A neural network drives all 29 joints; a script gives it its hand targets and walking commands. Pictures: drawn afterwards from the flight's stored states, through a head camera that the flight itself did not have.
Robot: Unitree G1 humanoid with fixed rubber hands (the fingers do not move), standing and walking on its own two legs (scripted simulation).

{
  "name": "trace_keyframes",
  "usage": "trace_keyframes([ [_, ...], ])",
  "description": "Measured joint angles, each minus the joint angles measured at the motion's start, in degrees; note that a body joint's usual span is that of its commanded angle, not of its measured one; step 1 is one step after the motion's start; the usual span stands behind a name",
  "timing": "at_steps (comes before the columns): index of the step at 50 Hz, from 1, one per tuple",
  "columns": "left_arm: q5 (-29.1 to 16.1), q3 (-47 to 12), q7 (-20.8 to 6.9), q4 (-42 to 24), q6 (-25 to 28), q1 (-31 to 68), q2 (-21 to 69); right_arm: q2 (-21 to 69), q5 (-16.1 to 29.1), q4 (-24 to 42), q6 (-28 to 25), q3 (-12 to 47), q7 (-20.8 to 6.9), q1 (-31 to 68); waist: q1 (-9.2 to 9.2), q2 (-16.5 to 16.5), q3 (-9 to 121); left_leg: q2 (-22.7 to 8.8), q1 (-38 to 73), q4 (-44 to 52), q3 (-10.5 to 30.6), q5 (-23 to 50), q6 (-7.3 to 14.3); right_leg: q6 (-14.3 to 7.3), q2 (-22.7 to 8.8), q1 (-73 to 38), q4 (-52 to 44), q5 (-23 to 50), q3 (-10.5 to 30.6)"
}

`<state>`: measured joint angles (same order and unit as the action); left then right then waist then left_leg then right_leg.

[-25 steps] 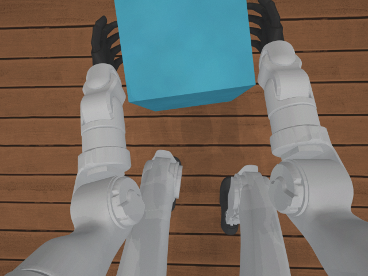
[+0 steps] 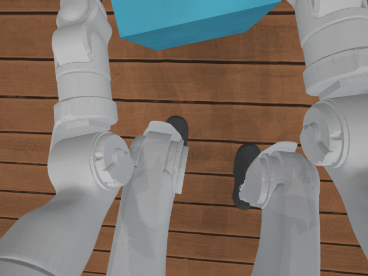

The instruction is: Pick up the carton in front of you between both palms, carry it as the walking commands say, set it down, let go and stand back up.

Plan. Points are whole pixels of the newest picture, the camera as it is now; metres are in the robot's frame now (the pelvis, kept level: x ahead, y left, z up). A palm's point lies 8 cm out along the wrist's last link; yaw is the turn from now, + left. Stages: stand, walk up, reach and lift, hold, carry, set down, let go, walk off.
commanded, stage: set down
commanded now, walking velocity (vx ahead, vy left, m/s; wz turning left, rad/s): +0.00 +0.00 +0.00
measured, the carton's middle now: out of the picture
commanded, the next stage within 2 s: none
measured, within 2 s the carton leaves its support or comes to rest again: rests again in 0.64 s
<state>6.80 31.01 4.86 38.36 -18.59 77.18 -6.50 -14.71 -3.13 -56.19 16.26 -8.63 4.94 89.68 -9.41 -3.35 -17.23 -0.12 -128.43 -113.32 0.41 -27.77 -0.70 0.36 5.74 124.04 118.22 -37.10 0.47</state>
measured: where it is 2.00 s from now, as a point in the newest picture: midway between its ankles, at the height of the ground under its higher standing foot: (207, 173)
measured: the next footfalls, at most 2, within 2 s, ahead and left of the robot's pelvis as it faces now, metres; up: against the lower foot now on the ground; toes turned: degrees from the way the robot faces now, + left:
none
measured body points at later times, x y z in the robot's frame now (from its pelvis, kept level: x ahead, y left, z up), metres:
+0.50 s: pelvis +0.00 -0.01 -0.03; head +0.38 +0.02 +0.19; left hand +0.51 +0.27 -0.20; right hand +0.60 -0.03 -0.22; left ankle +0.13 +0.12 -0.38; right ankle +0.08 -0.11 -0.38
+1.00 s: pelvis +0.00 -0.01 -0.04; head +0.38 +0.01 +0.17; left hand +0.51 +0.28 -0.22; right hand +0.60 -0.02 -0.22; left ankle +0.13 +0.12 -0.38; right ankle +0.08 -0.11 -0.38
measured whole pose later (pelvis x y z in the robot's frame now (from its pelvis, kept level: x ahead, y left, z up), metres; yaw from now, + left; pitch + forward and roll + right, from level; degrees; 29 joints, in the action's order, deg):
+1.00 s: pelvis +0.00 -0.01 -0.04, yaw +1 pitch +35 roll +4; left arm 5.5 34.2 -4.4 53.0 -14.1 84.1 -15.1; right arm -15.3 -5.9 -63.7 12.9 -9.1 0.5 97.4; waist -10.1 -0.8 -28.2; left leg -0.9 -127.4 -122.5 -0.5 -30.0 -2.5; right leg -1.2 7.2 125.0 129.5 -39.1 1.0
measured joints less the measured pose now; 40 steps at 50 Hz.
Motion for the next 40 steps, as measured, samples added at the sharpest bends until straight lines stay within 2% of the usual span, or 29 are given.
trace_keyframes([
  [7, -4.77, -3.19, -0.40, 2.73, 0.27, 3.27, -3.71, -2.64, 3.73, -2.01, -0.70, 5.26, 0.95, 3.43, -1.48, 0.88, -4.81, 0.04, -0.43, -4.23, 0.02, -1.68, -0.37, -0.44, 0.11, 0.32, 4.49, -2.05, -0.24],
  [11, -5.89, -3.03, -1.05, 3.80, 0.77, 2.79, -4.16, -2.46, 3.87, -3.12, -0.75, 5.80, 1.12, 3.73, -1.44, 1.55, -4.74, 0.02, -0.66, -5.76, -0.12, -2.50, -0.36, -0.43, 0.23, 0.48, 6.07, -2.95, -0.13],
  [24, -4.22, -2.39, -4.02, 9.48, 2.30, 4.13, -5.22, -3.26, 5.04, -7.91, -1.83, 7.43, 0.90, 5.01, -1.99, 0.84, -5.85, -0.86, -0.63, -7.30, 0.02, -2.25, -1.34, -1.06, 1.48, 1.82, 8.11, -1.72, -0.17],
  [32, -2.68, -0.28, -6.06, 12.10, 3.03, 5.81, -6.75, -2.62, 3.25, -9.97, -1.77, 5.96, -0.40, 7.72, -1.82, 1.00, -7.87, -1.28, -0.18, -8.08, -0.22, -1.94, -1.60, -1.33, 1.95, 2.05, 9.29, -1.06, 0.00],
  [40, -2.59, 1.28, -7.23, 13.46, 3.66, 6.20, -8.59, -1.11, 0.65, -8.86, -2.69, 3.20, -2.35, 8.35, -1.01, 1.76, -9.55, -1.22, 0.25, -8.58, -0.49, -2.13, -1.58, -1.34, 1.91, 1.67, 10.00, -1.37, 0.22],
])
